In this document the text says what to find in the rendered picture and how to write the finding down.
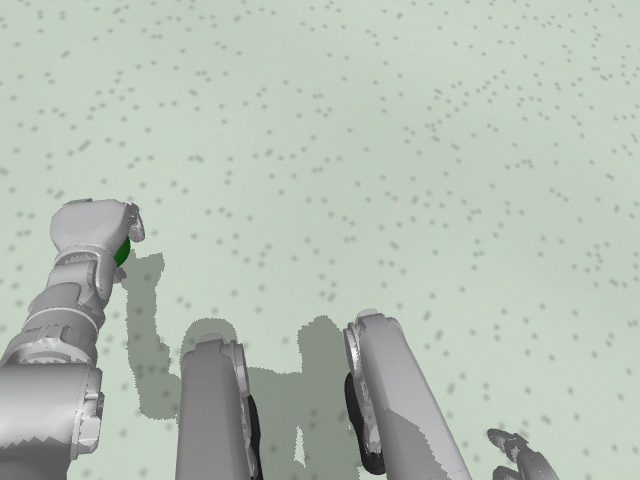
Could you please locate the right robot hand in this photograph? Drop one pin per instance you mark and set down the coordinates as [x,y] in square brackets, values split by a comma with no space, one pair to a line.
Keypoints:
[531,465]

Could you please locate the ball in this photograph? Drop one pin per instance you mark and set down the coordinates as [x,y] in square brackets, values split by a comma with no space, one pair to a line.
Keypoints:
[123,252]

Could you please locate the left robot hand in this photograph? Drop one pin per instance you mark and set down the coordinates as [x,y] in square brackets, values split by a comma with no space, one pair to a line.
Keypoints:
[104,224]

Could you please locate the left robot arm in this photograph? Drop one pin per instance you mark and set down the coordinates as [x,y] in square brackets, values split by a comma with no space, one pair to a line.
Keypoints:
[50,401]

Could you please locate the right robot foot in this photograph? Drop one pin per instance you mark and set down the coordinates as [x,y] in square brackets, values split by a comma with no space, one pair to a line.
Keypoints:
[372,462]

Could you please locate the left robot foot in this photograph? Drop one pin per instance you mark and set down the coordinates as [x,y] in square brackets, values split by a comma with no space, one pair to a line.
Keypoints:
[255,439]

